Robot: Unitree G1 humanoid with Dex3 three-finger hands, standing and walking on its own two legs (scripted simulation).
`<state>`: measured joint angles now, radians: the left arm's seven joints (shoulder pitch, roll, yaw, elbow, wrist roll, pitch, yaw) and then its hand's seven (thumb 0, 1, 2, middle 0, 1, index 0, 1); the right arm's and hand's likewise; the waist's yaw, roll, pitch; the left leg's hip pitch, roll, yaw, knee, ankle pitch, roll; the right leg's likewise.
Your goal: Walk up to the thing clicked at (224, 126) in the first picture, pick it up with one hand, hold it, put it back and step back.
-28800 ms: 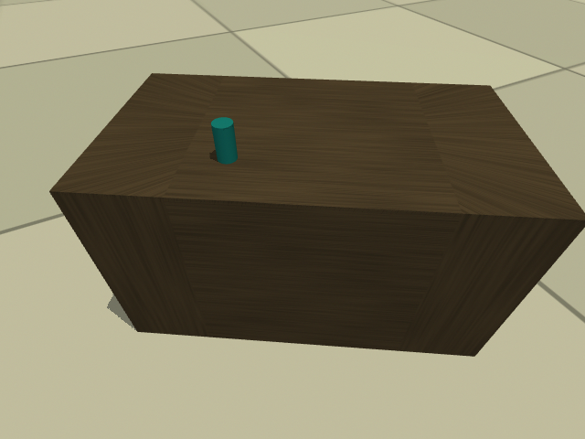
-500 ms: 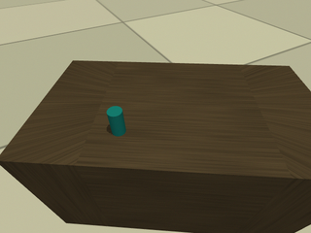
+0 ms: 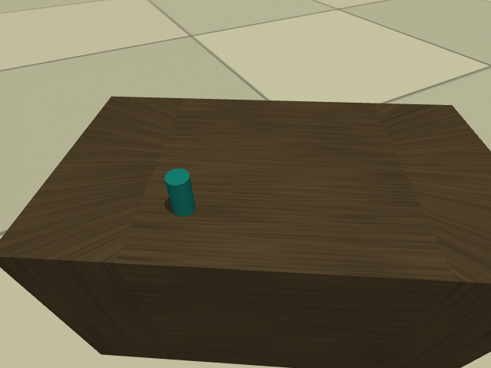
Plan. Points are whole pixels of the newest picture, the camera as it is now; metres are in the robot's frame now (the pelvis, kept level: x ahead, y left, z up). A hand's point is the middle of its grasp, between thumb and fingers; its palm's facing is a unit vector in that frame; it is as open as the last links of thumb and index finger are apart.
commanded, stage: stand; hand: left
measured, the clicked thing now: (180, 193) +0.53 +0.17 -0.03
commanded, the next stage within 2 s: step back in 0.62 s
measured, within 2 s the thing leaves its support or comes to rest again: neither
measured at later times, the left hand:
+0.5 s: hand out of the picture +0.07 +0.26 -0.16, palm faces -0.02 -0.94 -0.34, open 7.4 cm
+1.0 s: hand out of the picture +0.09 +0.33 -0.19, palm faces -0.02 -0.94 -0.35, open 7.4 cm
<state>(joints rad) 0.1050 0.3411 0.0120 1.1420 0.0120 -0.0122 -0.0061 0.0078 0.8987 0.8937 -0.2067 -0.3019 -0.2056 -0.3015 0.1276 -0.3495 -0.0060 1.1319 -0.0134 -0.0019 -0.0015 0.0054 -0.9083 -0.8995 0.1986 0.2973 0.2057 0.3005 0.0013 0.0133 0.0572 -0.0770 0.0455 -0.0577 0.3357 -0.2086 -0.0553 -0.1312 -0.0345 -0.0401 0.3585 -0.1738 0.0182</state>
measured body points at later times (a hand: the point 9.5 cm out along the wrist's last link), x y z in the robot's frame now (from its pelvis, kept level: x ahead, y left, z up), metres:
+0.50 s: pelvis +0.00 +0.00 +0.00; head +0.00 +0.00 +0.45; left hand +0.07 +0.30 -0.13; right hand +0.05 -0.30 -0.14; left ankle -0.01 +0.16 -0.75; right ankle +0.02 -0.13 -0.75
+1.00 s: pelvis -0.06 +0.07 -0.02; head +0.02 +0.11 +0.42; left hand +0.09 +0.38 -0.16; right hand -0.01 -0.25 -0.12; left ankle -0.06 +0.15 -0.75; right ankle -0.03 -0.10 -0.70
